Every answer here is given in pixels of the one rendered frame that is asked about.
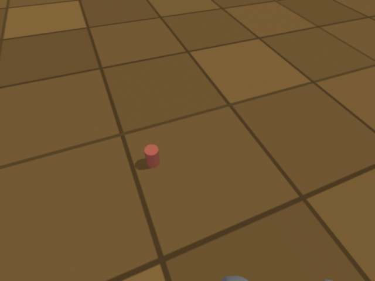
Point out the can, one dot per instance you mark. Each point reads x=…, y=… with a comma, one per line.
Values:
x=152, y=156

